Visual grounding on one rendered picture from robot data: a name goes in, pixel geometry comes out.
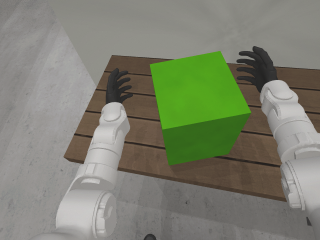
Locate left robot upper arm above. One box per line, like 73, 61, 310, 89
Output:
29, 189, 117, 240

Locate robot right hand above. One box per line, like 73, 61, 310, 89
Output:
236, 46, 278, 93

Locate left robot forearm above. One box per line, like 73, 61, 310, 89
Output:
56, 102, 130, 227

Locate table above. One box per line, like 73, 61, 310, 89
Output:
63, 55, 320, 226

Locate right robot forearm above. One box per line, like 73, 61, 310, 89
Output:
259, 80, 320, 164

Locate carton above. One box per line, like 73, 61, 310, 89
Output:
150, 51, 252, 166

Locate right robot upper arm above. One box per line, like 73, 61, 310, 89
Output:
280, 156, 320, 240

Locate robot left hand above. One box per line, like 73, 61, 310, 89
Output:
105, 68, 133, 104

